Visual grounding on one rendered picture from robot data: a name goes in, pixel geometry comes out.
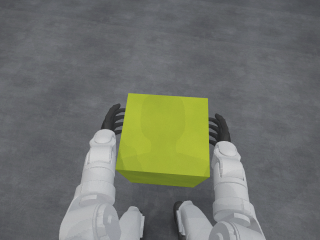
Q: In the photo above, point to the right robot forearm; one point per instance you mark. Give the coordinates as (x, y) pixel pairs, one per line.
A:
(230, 188)

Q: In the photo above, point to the right robot upper arm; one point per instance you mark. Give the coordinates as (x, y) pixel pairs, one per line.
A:
(228, 230)

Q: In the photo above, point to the robot right hand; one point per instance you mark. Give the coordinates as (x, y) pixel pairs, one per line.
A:
(222, 130)

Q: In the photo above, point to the robot left hand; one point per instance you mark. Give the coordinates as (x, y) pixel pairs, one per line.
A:
(111, 118)

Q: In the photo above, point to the right robot foot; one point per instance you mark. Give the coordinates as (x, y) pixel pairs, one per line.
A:
(175, 209)

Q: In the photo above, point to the left robot forearm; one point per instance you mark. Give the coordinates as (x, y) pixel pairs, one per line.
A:
(97, 182)

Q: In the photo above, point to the left robot upper arm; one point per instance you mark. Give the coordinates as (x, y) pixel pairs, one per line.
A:
(98, 221)

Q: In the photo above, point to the robot left shin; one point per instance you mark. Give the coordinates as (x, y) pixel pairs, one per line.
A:
(133, 208)

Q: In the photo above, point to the carton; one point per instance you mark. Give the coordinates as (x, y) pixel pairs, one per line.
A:
(165, 140)

